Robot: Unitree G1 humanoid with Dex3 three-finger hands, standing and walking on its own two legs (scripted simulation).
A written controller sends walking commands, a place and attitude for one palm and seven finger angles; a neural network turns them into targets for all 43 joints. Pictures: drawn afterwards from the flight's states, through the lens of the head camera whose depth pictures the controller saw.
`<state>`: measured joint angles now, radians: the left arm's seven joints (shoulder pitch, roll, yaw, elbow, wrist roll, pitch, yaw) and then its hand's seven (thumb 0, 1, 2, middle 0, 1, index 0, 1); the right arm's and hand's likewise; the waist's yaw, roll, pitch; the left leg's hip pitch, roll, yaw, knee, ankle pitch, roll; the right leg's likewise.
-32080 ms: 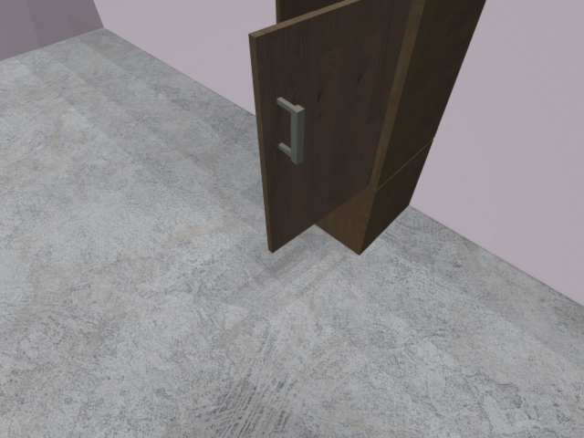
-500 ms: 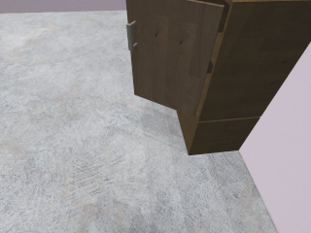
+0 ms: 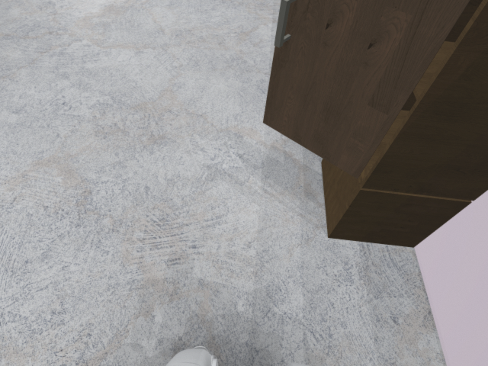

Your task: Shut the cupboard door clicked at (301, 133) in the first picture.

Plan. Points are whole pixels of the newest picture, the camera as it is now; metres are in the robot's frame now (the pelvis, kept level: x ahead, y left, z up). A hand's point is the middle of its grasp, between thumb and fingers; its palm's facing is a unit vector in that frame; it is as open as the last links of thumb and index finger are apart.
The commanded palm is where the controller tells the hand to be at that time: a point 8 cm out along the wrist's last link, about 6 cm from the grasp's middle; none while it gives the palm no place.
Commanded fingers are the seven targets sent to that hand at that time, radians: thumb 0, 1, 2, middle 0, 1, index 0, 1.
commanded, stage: walk to a spot facing it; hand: left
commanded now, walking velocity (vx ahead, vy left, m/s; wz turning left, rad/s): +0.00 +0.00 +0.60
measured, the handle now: (286, 21) +0.93 -0.08 +0.09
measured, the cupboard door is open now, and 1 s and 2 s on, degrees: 56 56 56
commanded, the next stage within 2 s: turn to face it in 1.66 s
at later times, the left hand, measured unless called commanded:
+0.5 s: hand out of the picture +0.04 +0.19 -0.13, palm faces +0.27 -0.91 -0.31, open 7.4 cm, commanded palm none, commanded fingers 0.00 0.90 0.90 -0.20 -0.30 -0.20 -0.30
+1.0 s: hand out of the picture -0.05 +0.18 -0.15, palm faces +0.60 -0.76 -0.25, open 7.4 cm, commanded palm none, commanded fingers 0.00 0.90 0.90 -0.20 -0.30 -0.20 -0.30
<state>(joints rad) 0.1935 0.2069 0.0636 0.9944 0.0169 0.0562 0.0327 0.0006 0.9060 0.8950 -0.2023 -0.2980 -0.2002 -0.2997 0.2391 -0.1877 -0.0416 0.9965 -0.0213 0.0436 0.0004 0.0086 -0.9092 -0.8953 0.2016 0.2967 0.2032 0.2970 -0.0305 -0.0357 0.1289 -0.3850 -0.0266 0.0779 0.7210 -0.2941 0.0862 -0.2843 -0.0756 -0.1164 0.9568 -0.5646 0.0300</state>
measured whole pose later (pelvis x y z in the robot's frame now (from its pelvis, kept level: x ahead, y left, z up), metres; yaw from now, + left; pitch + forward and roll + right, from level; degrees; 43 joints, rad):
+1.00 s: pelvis +0.03 -0.03 +0.02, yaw +37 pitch +0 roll +0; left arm 0.23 0.26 0.08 0.91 0.03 0.06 -0.01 0.01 0.91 0.90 -0.20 -0.30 -0.20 -0.30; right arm 0.18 -0.23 -0.04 0.87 -0.03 0.01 0.01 0.01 -0.91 -0.90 0.20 0.30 0.20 0.30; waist -0.01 -0.03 0.09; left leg -0.27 -0.01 0.00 0.58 -0.32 0.01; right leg -0.46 -0.11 -0.05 1.05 -0.47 0.06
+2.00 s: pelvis +0.20 +0.24 +0.03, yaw +64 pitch -1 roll -1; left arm 0.17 0.21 0.06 0.94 0.02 0.03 0.01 0.00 0.91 0.90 -0.20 -0.30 -0.19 -0.30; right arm 0.29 -0.14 -0.01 1.00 -0.01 -0.03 -0.03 0.01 -0.92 -0.90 0.20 0.30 0.21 0.30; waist -0.01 -0.03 0.04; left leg -0.11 -0.07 0.09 0.38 -0.26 0.11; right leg -0.55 -0.06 0.02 0.94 -0.16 0.05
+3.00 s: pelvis +0.25 +0.36 +0.02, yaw +28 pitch +1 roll -2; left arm 0.11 0.27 0.08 0.85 0.02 0.08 -0.04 0.00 0.91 0.90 -0.20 -0.30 -0.19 -0.30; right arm 0.25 -0.25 -0.04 0.91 -0.03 0.03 -0.01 0.01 -0.90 -0.90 0.20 0.30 0.21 0.30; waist -0.03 0.02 0.10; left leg -0.23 0.16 0.24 0.57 -0.33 -0.02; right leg -0.36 -0.03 -0.07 0.77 -0.41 0.04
